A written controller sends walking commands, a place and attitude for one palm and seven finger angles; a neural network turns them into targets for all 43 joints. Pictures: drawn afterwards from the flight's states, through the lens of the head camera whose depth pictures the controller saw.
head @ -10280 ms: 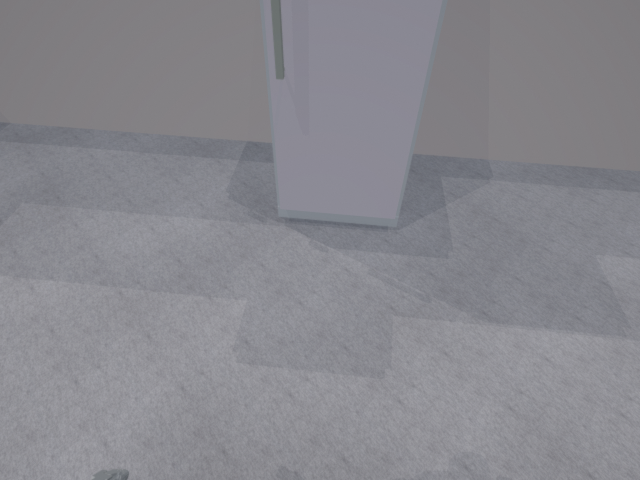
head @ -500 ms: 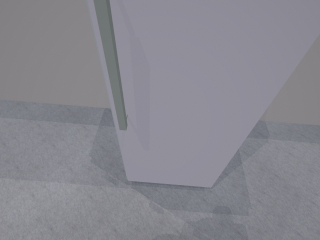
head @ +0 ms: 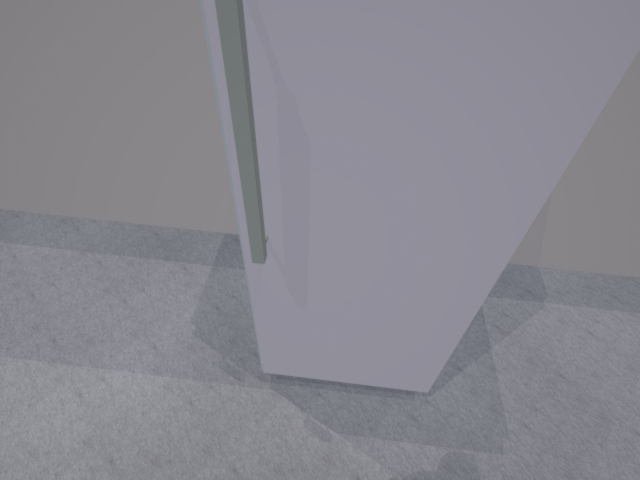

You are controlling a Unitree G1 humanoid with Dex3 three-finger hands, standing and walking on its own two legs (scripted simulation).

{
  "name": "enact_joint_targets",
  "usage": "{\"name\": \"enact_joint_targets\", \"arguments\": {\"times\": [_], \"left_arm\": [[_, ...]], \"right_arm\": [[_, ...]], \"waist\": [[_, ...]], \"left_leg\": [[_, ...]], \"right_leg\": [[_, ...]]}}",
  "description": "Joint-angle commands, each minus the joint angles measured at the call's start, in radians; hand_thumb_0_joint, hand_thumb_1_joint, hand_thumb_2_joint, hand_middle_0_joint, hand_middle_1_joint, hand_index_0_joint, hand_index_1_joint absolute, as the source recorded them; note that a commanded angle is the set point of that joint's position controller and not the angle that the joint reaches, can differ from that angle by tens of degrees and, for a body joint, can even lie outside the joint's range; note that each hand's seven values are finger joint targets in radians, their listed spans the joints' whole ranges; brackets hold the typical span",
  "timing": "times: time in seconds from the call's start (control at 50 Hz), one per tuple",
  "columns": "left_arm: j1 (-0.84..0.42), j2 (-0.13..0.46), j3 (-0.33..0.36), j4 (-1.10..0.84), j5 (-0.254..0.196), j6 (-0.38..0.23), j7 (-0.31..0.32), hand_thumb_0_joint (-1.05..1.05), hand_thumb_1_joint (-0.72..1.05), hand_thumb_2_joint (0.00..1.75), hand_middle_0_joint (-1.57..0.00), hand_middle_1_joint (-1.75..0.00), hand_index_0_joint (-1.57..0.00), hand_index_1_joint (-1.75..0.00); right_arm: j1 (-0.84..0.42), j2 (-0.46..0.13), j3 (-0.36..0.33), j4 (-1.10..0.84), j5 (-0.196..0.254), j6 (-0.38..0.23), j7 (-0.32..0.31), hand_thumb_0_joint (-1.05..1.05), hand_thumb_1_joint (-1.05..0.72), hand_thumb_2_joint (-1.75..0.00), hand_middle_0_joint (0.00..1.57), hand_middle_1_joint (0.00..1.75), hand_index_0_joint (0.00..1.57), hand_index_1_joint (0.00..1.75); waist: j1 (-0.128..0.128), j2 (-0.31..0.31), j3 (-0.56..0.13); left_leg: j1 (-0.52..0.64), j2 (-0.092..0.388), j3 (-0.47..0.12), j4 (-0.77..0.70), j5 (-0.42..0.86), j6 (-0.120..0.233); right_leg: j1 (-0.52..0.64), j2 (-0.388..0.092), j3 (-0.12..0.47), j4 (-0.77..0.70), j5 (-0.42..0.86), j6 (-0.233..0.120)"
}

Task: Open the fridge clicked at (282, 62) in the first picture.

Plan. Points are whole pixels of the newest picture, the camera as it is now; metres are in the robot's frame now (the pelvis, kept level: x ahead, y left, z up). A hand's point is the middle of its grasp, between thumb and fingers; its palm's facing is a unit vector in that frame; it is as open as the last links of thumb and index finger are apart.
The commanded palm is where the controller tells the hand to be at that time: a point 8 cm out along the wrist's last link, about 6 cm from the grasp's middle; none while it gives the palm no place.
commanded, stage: come to a stop and stand still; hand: left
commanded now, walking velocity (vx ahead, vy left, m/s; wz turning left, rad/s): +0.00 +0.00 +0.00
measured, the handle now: (250, 148) +0.51 +0.15 +0.15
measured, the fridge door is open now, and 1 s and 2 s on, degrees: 0 0 0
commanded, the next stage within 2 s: look again from close up in 1.00 s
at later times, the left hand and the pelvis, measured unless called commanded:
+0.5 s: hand out of the picture -0.03 +0.18 -0.18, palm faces +0.04 -0.98 -0.17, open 7.4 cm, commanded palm none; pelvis -0.01 +0.02 -0.01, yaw +1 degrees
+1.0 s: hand out of the picture +0.02 +0.26 -0.16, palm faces +0.00 -0.95 -0.32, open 7.4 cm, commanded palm none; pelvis -0.04 +0.03 +0.00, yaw +0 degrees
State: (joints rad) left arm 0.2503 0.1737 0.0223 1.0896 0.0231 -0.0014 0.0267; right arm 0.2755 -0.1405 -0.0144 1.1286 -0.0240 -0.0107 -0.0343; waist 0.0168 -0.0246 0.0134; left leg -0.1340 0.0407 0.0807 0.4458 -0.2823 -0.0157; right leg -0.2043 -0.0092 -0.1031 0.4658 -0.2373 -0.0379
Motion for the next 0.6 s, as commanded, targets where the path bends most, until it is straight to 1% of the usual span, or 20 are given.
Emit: {"name": "enact_joint_targets", "arguments": {"times": [0.0,0.08,0.12,0.14,0.2,0.26,0.28,0.3,0.32,0.34,0.36,0.38,0.4,0.42,0.44,0.46,0.48,0.5,0.54,0.58], "left_arm": [[0.077,0.066,0.006,-0.008,-0.006,-0.014,0.002,0.00,0.90,0.90,-0.20,-0.30,-0.20,-0.30],[0.107,0.056,-0.002,0.009,-0.009,-0.020,0.003,0.00,0.90,0.90,-0.20,-0.30,-0.20,-0.30],[0.124,0.046,-0.005,0.017,-0.009,-0.022,0.005,0.00,0.90,0.90,-0.20,-0.30,-0.20,-0.30],[0.132,0.043,-0.006,0.022,-0.010,-0.023,0.006,0.00,0.90,0.90,-0.20,-0.30,-0.20,-0.30],[0.152,0.026,-0.008,0.034,-0.009,-0.025,0.009,0.00,0.90,0.90,-0.20,-0.30,-0.20,-0.30],[0.167,0.016,-0.010,0.043,-0.009,-0.025,0.012,0.00,0.90,0.90,-0.20,-0.30,-0.20,-0.30],[0.176,0.011,-0.010,0.045,-0.009,-0.025,0.012,0.00,0.90,0.90,-0.20,-0.30,-0.20,-0.30],[0.144,0.192,-0.020,-0.042,0.004,-0.050,0.014,0.00,0.90,0.90,-0.20,-0.30,-0.20,-0.30],[0.172,0.097,0.004,-0.029,-0.002,-0.052,0.021,0.00,0.90,0.90,-0.20,-0.30,-0.20,-0.30],[0.173,0.089,-0.005,-0.037,-0.005,-0.050,0.021,0.00,0.90,0.90,-0.20,-0.30,-0.20,-0.30],[0.168,0.076,0.000,-0.049,-0.004,-0.046,0.019,0.00,0.90,0.90,-0.20,-0.30,-0.20,-0.30],[0.165,0.074,0.002,-0.057,-0.002,-0.041,0.018,0.00,0.90,0.90,-0.20,-0.30,-0.20,-0.30],[0.155,0.082,0.002,-0.070,0.000,-0.040,0.018,0.00,0.90,0.90,-0.20,-0.30,-0.20,-0.30],[0.140,0.092,0.008,-0.077,0.000,-0.036,0.018,0.00,0.90,0.90,-0.20,-0.30,-0.20,-0.30],[0.129,0.100,0.013,-0.087,0.001,-0.036,0.019,0.00,0.90,0.90,-0.20,-0.30,-0.20,-0.30],[0.123,0.106,0.014,-0.096,0.000,-0.036,0.019,0.00,0.90,0.90,-0.20,-0.30,-0.20,-0.30],[0.122,0.112,0.015,-0.101,-0.001,-0.034,0.019,0.00,0.90,0.90,-0.20,-0.30,-0.20,-0.30],[0.128,0.115,0.014,-0.105,0.000,-0.035,0.019,0.00,0.90,0.90,-0.20,-0.30,-0.20,-0.30],[0.112,0.143,0.020,-0.114,-0.002,-0.035,0.017,0.00,0.90,0.90,-0.20,-0.30,-0.20,-0.30],[0.088,0.162,0.023,-0.127,-0.003,-0.035,0.015,0.00,0.90,0.90,-0.20,-0.30,-0.20,-0.30]], "right_arm": [[0.091,-0.047,0.007,-0.004,0.004,-0.006,0.002,0.00,-0.90,-0.90,0.20,0.30,0.20,0.30],[0.098,-0.056,0.010,-0.001,0.008,-0.014,0.000,0.00,-0.90,-0.90,0.20,0.30,0.20,0.30],[0.106,-0.051,0.011,0.003,0.011,-0.017,-0.002,0.00,-0.90,-0.90,0.20,0.30,0.20,0.30],[0.112,-0.047,0.011,0.006,0.011,-0.019,-0.003,0.00,-0.90,-0.90,0.20,0.30,0.20,0.30],[0.124,-0.038,0.011,0.011,0.013,-0.022,-0.007,0.00,-0.90,-0.90,0.20,0.30,0.20,0.30],[0.136,-0.028,0.012,0.018,0.015,-0.023,-0.008,0.00,-0.90,-0.90,0.20,0.30,0.20,0.30],[0.137,-0.026,0.011,0.021,0.015,-0.023,-0.008,0.00,-0.90,-0.90,0.20,0.30,0.20,0.30],[0.047,-0.170,-0.004,-0.119,0.011,-0.015,0.008,0.00,-0.90,-0.90,0.20,0.30,0.20,0.30],[0.084,-0.106,-0.019,-0.118,0.004,-0.041,-0.001,0.00,-0.90,-0.90,0.20,0.30,0.20,0.30],[0.107,-0.092,-0.019,-0.112,0.007,-0.043,-0.007,0.00,-0.90,-0.90,0.20,0.30,0.20,0.30],[0.117,-0.085,-0.023,-0.114,0.008,-0.037,-0.010,0.00,-0.90,-0.90,0.20,0.30,0.20,0.30],[0.122,-0.084,-0.026,-0.116,0.009,-0.030,-0.011,0.00,-0.90,-0.90,0.20,0.30,0.20,0.30],[0.120,-0.090,-0.025,-0.127,0.006,-0.024,-0.007,0.00,-0.90,-0.90,0.20,0.30,0.20,0.30],[0.116,-0.102,-0.030,-0.130,0.007,-0.020,-0.005,0.00,-0.90,-0.90,0.20,0.30,0.20,0.30],[0.116,-0.112,-0.032,-0.134,0.007,-0.020,-0.003,0.00,-0.90,-0.90,0.20,0.30,0.20,0.30],[0.112,-0.125,-0.033,-0.138,0.008,-0.022,-0.002,0.00,-0.90,-0.90,0.20,0.30,0.20,0.30],[0.100,-0.135,-0.035,-0.144,0.008,-0.023,-0.002,0.00,-0.90,-0.90,0.20,0.30,0.20,0.30],[0.086,-0.137,-0.032,-0.149,0.007,-0.024,0.000,0.00,-0.90,-0.90,0.20,0.30,0.20,0.30],[0.068,-0.165,-0.037,-0.159,0.009,-0.026,0.002,0.00,-0.90,-0.90,0.20,0.30,0.20,0.30],[0.045,-0.194,-0.038,-0.168,0.008,-0.029,0.003,0.00,-0.90,-0.90,0.20,0.30,0.20,0.30]], "waist": [[0.000,0.049,0.126],[0.001,0.035,0.094],[0.001,0.050,0.082],[0.001,0.049,0.070],[0.001,0.051,0.068],[0.001,0.032,0.077],[0.003,0.035,0.077],[-0.045,0.043,0.172],[-0.023,0.055,-0.045],[-0.031,0.059,-0.144],[-0.035,0.038,-0.136],[-0.037,0.010,-0.090],[-0.037,-0.036,-0.032],[-0.041,-0.028,0.035],[-0.041,-0.011,0.065],[-0.037,0.025,0.082],[-0.030,0.041,0.091],[-0.021,0.045,0.084],[-0.021,0.030,0.089],[-0.017,0.044,0.080]], "left_leg": [[-0.090,0.062,-0.064,-0.118,0.022,0.032],[-0.085,0.069,-0.070,-0.128,0.061,0.031],[-0.081,0.074,-0.074,-0.131,0.088,0.031],[-0.078,0.075,-0.075,-0.131,0.090,0.031],[-0.075,0.082,-0.077,-0.135,0.118,0.034],[-0.088,0.080,-0.075,-0.137,0.099,0.033],[-0.088,0.077,-0.073,-0.135,0.091,0.033],[-0.118,0.011,-0.098,-0.076,0.207,0.018],[-0.079,0.040,-0.094,0.000,0.179,0.033],[-0.049,0.038,-0.092,0.025,0.163,0.041],[-0.064,0.036,-0.088,0.035,0.126,0.042],[-0.088,0.034,-0.088,0.037,0.102,0.045],[-0.113,0.034,-0.081,0.041,0.079,0.049],[-0.139,0.032,-0.083,0.030,0.051,0.049],[-0.149,0.040,-0.090,0.013,0.063,0.052],[-0.162,0.048,-0.101,-0.008,0.070,0.056],[-0.172,0.057,-0.107,-0.026,0.068,0.059],[-0.179,0.058,-0.107,-0.032,0.063,0.061],[-0.182,0.060,-0.109,-0.050,0.060,0.060],[-0.177,0.067,-0.114,-0.066,0.081,0.063]], "right_leg": [[-0.036,-0.112,0.140,-0.166,-0.060,-0.004],[0.001,-0.111,0.127,-0.150,0.012,0.001],[0.017,-0.109,0.120,-0.140,0.058,0.001],[0.026,-0.108,0.119,-0.135,0.066,0.001],[0.036,-0.105,0.109,-0.123,0.108,0.002],[0.034,-0.106,0.107,-0.120,0.097,0.004],[0.030,-0.107,0.108,-0.122,0.090,0.004],[-0.016,-0.090,0.106,-0.091,0.258,0.002],[0.061,-0.133,0.136,-0.025,0.246,-0.009],[0.095,-0.143,0.139,-0.022,0.251,-0.022],[0.073,-0.143,0.145,-0.035,0.184,-0.025],[0.037,-0.140,0.151,-0.051,0.123,-0.026],[0.001,-0.139,0.156,-0.069,0.076,-0.030],[-0.050,-0.137,0.156,-0.081,0.000,-0.028],[-0.073,-0.125,0.151,-0.071,-0.006,-0.028],[-0.071,-0.114,0.139,-0.056,0.013,-0.025],[-0.065,-0.105,0.131,-0.045,0.031,-0.022],[-0.042,-0.104,0.130,-0.050,0.043,-0.020],[-0.034,-0.106,0.134,-0.048,0.058,-0.016],[-0.016,-0.105,0.128,-0.044,0.088,-0.013]]}}
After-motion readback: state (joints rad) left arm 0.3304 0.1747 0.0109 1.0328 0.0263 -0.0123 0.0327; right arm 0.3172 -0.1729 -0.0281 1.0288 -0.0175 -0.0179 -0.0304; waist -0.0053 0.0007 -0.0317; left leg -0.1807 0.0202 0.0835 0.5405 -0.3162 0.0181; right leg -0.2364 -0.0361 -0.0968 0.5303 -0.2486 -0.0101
